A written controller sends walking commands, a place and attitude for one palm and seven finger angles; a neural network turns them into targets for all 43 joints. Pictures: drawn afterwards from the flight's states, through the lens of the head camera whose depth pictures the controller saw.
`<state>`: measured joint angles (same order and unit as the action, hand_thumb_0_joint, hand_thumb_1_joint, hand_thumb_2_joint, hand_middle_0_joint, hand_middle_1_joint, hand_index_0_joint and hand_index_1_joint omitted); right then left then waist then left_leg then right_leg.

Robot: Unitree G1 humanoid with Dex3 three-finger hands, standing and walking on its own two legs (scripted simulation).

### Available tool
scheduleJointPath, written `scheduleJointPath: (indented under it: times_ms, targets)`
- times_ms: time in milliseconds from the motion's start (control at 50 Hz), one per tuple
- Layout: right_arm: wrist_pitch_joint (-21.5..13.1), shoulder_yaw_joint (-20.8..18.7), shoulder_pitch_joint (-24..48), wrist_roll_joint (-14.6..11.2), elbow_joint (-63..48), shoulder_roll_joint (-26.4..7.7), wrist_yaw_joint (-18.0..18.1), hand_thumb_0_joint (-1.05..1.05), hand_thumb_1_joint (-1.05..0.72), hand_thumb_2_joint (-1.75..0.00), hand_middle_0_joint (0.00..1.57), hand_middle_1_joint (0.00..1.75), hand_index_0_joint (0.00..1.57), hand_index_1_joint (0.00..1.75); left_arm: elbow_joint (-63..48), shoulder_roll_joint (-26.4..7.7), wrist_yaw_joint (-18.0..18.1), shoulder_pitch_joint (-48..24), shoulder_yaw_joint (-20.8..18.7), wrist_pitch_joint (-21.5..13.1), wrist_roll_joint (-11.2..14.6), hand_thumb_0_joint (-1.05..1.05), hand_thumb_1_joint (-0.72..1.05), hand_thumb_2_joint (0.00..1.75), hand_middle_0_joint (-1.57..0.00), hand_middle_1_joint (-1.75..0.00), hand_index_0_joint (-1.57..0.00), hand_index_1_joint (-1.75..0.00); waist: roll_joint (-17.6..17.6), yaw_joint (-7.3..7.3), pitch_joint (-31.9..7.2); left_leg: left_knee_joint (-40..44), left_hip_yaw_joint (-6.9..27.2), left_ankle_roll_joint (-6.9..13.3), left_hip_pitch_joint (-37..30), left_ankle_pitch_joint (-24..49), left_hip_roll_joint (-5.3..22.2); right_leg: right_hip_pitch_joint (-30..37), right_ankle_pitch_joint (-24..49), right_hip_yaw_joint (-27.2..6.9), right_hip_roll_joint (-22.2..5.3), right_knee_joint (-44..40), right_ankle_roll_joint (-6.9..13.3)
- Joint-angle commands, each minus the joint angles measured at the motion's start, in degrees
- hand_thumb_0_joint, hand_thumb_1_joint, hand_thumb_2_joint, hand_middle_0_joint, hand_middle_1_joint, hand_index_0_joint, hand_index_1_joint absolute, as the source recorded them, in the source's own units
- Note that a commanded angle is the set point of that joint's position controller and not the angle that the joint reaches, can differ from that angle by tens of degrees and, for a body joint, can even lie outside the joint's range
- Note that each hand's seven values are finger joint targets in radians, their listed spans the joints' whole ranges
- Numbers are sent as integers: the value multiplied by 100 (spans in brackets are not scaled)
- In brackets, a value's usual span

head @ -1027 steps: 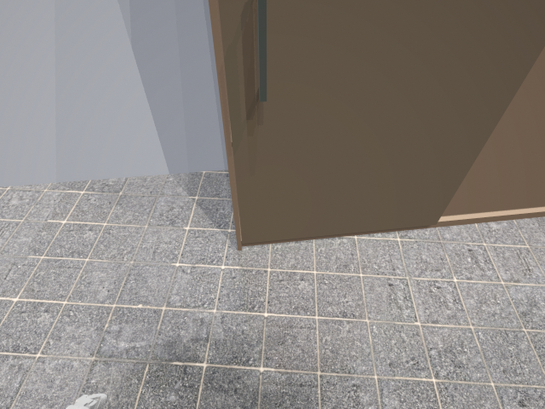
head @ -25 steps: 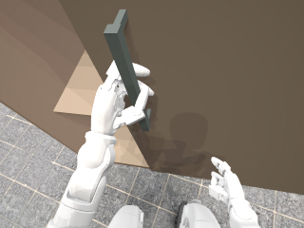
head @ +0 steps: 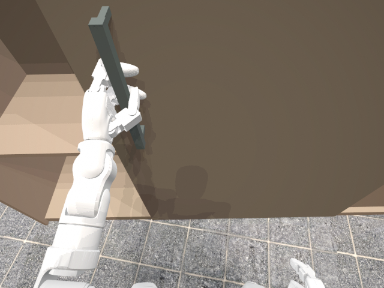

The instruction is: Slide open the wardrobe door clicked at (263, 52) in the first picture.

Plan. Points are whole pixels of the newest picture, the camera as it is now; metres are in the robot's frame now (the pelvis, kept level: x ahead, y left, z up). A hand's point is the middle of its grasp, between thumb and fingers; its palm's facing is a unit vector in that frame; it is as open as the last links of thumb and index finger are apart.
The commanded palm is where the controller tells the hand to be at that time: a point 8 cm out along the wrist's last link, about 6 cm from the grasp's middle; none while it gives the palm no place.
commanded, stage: step sideways, sliding the door along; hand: left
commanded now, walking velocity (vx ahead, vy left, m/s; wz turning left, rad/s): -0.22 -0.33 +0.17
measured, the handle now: (126, 93) +0.41 +0.18 +0.17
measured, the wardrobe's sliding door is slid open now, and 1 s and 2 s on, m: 0.55 0.55 0.55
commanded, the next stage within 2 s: stop walking and hold the door there in 0.28 s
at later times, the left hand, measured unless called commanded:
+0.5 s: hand (140, 109) +0.37 +0.14 +0.17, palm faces +0.52 -0.82 -0.25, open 6.3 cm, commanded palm +0.33 +0.16 +0.15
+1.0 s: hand (143, 108) +0.37 +0.14 +0.18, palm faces +0.57 -0.79 -0.20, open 6.3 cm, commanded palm +0.32 +0.15 +0.15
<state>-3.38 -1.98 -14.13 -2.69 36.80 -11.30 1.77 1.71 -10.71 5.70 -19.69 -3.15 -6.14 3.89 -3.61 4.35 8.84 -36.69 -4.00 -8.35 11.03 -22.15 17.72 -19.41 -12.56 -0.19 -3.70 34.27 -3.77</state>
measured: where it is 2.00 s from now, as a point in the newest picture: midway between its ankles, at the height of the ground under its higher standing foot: outside the picture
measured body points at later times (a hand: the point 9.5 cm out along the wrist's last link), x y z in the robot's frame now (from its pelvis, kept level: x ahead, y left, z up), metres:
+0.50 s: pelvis -0.01 -0.17 +0.01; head +0.08 -0.18 +0.45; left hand +0.33 +0.19 +0.19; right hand +0.23 -0.35 -0.10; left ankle -0.05 +0.03 -0.68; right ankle +0.02 -0.29 -0.71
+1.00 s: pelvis -0.02 -0.20 +0.02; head +0.01 -0.20 +0.47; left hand +0.33 +0.18 +0.19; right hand +0.12 -0.44 -0.08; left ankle +0.00 -0.10 -0.71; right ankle -0.03 -0.32 -0.71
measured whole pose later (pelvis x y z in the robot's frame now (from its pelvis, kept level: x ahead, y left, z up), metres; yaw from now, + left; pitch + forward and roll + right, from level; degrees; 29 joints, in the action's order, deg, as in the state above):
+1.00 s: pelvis -0.02 -0.20 +0.02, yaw +2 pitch +1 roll +0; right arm -3.1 1.7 -14.1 -1.9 37.2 -14.9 4.3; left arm 38.8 -29.6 8.9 -31.6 -21.0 -4.1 3.8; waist -0.7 -0.1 2.5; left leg -30.7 -11.6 2.1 16.8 -14.2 3.6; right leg -13.4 -15.3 3.6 -2.2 30.6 -0.6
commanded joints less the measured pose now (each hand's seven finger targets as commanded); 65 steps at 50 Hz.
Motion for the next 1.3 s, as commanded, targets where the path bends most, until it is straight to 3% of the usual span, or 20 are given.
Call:
scheduleJointPath:
  times_ms: [0,20,60,100,140,160,240,360,380,400,420,440,480,580,660,700,760,920,1060,1280]
  targets:
    - [-611,-122,1076,-83,-933,-386,149,0,-90,-90,20,30,20,30,-1952,25,-234,-2458,1060,-606,-228,0,90,90,-45,-140,-45,-140,1662,-385,-3002,-2060,-84,580,1088,-1459,-1549,2118,5276,-643,-1334,-698,915]
    - [-630,-261,1128,31,-849,-497,281,0,-90,-90,20,30,20,30,-2017,-176,-208,-2405,934,-574,-227,0,90,90,-45,-140,-45,-140,2467,-237,-3288,-2591,326,634,976,-1723,-1551,2032,5084,-973,-1438,-584,1081]
    - [-647,-22,1127,29,-664,-332,340,0,-90,-90,20,30,20,30,-2237,574,-153,-2842,1474,-561,-150,0,90,90,-45,-140,-45,-140,1605,-608,-2948,-1242,378,692,1126,-1224,-1556,2178,5329,-446,-1244,-260,1087]
    - [-576,-157,967,20,-540,-508,325,0,-90,-90,20,30,20,30,-1946,637,-182,-3374,1580,-584,-101,0,90,90,-45,-140,-45,-140,1404,-821,-3071,544,186,767,-457,1154,-1219,1221,4443,234,-814,451,715]
    - [-477,-380,929,23,-781,-1014,175,0,-90,-90,20,30,20,30,-1758,891,-315,-3818,1822,-551,-25,0,90,90,-45,-140,-45,-140,-775,-700,-3249,1074,2531,1802,-2437,5978,1311,-1345,-1362,162,18,2143,186]
    - [-470,-389,980,52,-829,-950,-1,0,-90,-90,20,30,20,30,-1600,998,-374,-4273,1776,-550,-148,0,90,90,-45,-140,-45,-140,-496,-630,-3208,1044,2494,2045,-2193,5107,1344,-1492,-1606,-213,90,2900,297]
    - [-431,-370,955,19,-653,-895,-123,0,-90,-90,20,30,20,30,-1282,469,-374,-4608,1340,-460,-82,0,90,90,-45,-140,-45,-140,-1290,-593,-2828,700,1161,1795,-2247,4851,726,-1727,-1105,-47,-62,2537,234]
    - [-345,-224,866,-36,-906,-884,-82,0,-90,-90,20,30,20,30,-768,58,-276,-4139,919,-415,25,0,90,90,-45,-140,-45,-140,-1573,-656,-2837,97,493,1148,-1755,5269,152,346,-175,652,511,-343,235]
    - [-201,-306,628,21,-533,-1154,13,0,-90,-90,20,30,20,30,1223,-3370,34,-2774,-2476,-372,-232,0,90,90,-45,-140,-45,-140,-1231,-392,-2912,-303,123,1225,-1365,4797,-130,735,1011,605,421,-890,224]
    - [-93,-222,486,-73,-732,-912,36,0,-90,-90,20,30,20,30,983,-3004,-59,-2811,-1833,-377,-294,0,90,90,-45,-140,-45,-140,136,-431,-3143,-1557,-137,1161,-269,3287,-758,1813,3745,-107,-492,-859,511]
    - [-139,-145,861,-61,-824,-649,100,0,-90,-90,20,30,20,30,671,-2888,-97,-3160,-1683,-425,-304,0,90,90,-45,-140,-45,-140,1148,-439,-3082,-2408,-201,732,1325,-675,-1420,2734,6415,-986,-1449,-499,971]
    - [-174,-85,937,-69,-802,-783,182,0,-90,-90,20,30,20,30,1011,-3179,-30,-2681,-1947,-275,-242,0,90,90,-45,-140,-45,-140,1512,-284,-3096,-3003,253,585,2005,-1757,-1548,2866,6937,-1334,-1814,-304,1301]
    - [-315,77,1148,-44,-786,-675,303,0,-90,-90,20,30,20,30,568,-2632,69,-2931,-1695,-296,-171,0,90,90,-45,-140,-45,-140,1335,-264,-2925,-2728,539,646,2049,-1699,-1483,2820,6512,-1350,-1738,-109,1415]
    - [-241,116,1040,37,-678,-878,422,0,-90,-90,20,30,20,30,1272,-2728,283,-2909,-1899,-328,-244,0,90,90,-45,-140,-45,-140,1733,-325,-3097,-525,27,576,1153,-398,-1765,2639,6043,-779,-1413,-213,1148]
    - [-89,-51,764,3,-612,-1126,436,0,-90,-90,20,30,20,30,1405,-2579,297,-2968,-1571,-440,-267,0,90,90,-45,-140,-45,-140,730,-436,-2995,1180,-65,622,-33,1682,-1435,1981,4420,-557,-1182,-187,795]
    - [-72,-175,689,-82,-645,-1366,368,0,-90,-90,20,30,20,30,1280,-2480,221,-3121,-1317,-478,-238,0,90,90,-45,-140,-45,-140,-104,-359,-2927,833,590,1049,-881,4722,-410,982,2492,-367,-583,-308,385]
    - [-120,-43,552,49,-698,-1258,277,0,-90,-90,20,30,20,30,1317,-2260,147,-3010,-1042,-512,-292,0,90,90,-45,-140,-45,-140,-1448,-477,-2867,1189,1035,1301,-1610,6094,163,-93,-1383,125,64,558,335]
    - [-204,-30,215,71,-596,-1399,333,0,-90,-90,20,30,20,30,2161,-2782,115,-2916,-1392,-341,-278,0,90,90,-45,-140,-45,-140,-855,-541,-2556,1132,345,1246,-1121,4311,-153,433,-379,419,165,-374,278]
    - [-95,-41,52,1,-420,-1423,532,0,-90,-90,20,30,20,30,3004,-3781,210,-3100,-2120,-361,-306,0,90,90,-45,-140,-45,-140,163,-577,-3057,559,-37,804,-249,2791,-781,1444,3251,-414,-675,-611,537]
    - [-97,-57,-116,25,-183,-1597,612,0,-90,-90,20,30,20,30,4226,-3835,152,-3394,-2017,-440,-338,0,90,90,-45,-140,-45,-140,-421,-575,-2360,1281,250,948,-110,2047,-535,744,833,-23,-152,-805,347]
